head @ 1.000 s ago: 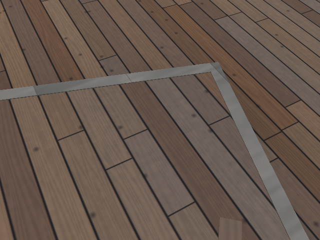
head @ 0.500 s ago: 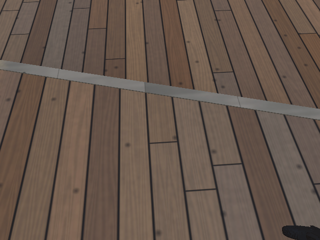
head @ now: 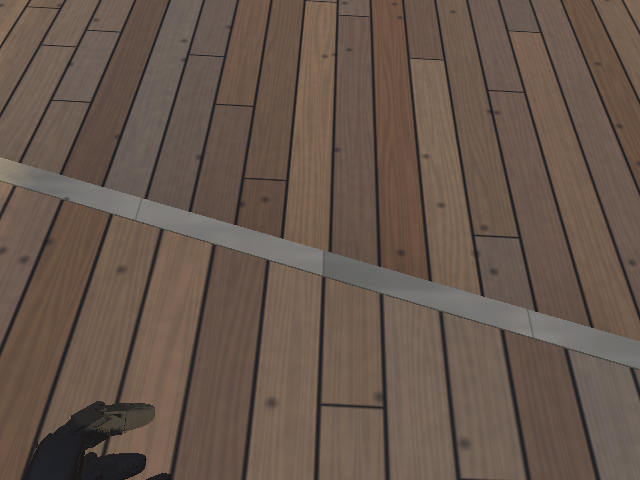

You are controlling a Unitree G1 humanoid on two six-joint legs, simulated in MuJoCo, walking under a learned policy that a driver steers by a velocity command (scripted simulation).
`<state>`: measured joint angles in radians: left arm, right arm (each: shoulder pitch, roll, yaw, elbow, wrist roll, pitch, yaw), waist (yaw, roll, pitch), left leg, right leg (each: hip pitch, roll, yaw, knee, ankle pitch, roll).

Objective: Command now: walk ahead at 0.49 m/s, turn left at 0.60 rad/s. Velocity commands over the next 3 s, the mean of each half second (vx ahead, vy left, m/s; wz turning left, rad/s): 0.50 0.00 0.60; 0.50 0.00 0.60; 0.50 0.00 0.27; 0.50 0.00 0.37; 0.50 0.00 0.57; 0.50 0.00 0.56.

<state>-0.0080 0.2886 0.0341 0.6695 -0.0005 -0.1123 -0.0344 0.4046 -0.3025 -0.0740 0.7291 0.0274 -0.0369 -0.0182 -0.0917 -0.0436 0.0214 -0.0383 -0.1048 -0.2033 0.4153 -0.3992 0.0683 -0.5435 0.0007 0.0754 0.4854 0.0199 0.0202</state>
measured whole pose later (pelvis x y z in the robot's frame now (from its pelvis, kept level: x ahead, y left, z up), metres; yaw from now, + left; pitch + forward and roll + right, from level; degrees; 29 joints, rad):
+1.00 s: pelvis +0.55 +0.13 +0.00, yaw +36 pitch +1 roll +1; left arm 0.02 0.29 0.04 0.66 -0.01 -0.11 -0.03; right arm 0.39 -0.30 -0.08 0.71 0.03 -0.03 -0.02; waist -0.09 -0.04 0.02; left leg -0.08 -0.11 -0.21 0.49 -0.43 0.05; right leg -0.49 0.00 0.07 0.50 -0.02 0.03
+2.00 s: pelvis +0.95 +0.47 -0.01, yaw +54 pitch +1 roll +0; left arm 0.01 0.27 0.03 0.67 0.00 -0.11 -0.02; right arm 0.43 -0.31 -0.07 0.80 0.02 -0.04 -0.01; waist -0.09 0.00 0.02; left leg -0.12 -0.06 -0.17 0.64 -0.48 0.03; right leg -0.44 0.01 0.03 0.52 -0.13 0.00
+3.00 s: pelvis +1.13 +1.00 -0.01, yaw +88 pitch +2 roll -1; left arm 0.03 0.28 0.03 0.66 0.01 -0.12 -0.03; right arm 0.39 -0.31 -0.07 0.76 0.02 -0.02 -0.02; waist -0.07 -0.01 0.02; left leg -0.06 -0.10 -0.22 0.59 -0.50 0.07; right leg -0.46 0.03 0.01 0.50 -0.07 -0.02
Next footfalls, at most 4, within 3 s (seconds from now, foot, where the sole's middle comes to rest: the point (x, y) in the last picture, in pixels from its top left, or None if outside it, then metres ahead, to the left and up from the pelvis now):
0.04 right None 0.20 -0.13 -0.77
0.54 left None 0.43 0.19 -0.77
1.02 right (231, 348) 0.77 0.13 -0.77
1.52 left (71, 350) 0.79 0.49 -0.77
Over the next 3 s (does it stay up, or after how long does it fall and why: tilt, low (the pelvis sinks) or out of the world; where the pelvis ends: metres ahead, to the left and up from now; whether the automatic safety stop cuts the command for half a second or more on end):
stays up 1.13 1.00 -0.01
